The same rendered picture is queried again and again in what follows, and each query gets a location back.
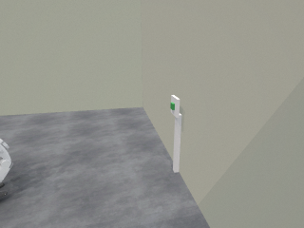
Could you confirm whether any right robot thigh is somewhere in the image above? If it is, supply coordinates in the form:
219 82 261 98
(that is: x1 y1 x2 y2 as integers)
0 144 11 164

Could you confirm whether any right robot shin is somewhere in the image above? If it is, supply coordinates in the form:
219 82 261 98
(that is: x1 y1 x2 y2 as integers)
0 160 13 183

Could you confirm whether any button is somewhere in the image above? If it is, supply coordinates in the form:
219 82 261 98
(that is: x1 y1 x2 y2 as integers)
170 102 175 110

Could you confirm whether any panel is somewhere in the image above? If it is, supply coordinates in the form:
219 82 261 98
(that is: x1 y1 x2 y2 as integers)
170 95 182 173

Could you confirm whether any right robot hand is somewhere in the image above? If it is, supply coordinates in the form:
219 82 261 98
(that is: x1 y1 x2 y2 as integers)
0 139 10 154

